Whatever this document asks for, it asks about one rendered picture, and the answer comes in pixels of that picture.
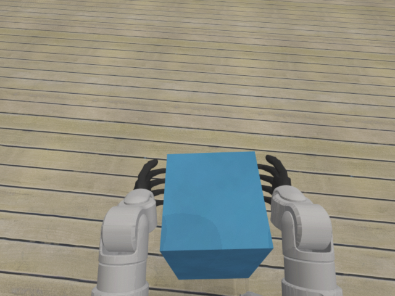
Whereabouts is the robot left forearm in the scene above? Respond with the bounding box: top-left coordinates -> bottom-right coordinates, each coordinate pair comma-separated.
91,189 -> 157,296

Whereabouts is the robot left hand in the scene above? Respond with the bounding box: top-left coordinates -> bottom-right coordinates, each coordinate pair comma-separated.
134,159 -> 166,206

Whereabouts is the robot right forearm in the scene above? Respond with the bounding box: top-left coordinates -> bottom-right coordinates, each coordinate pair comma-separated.
270,185 -> 343,296

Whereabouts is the robot right hand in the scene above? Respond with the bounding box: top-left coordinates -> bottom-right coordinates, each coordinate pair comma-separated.
257,155 -> 291,204

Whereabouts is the carton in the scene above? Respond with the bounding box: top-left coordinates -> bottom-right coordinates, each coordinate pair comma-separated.
160,151 -> 273,280

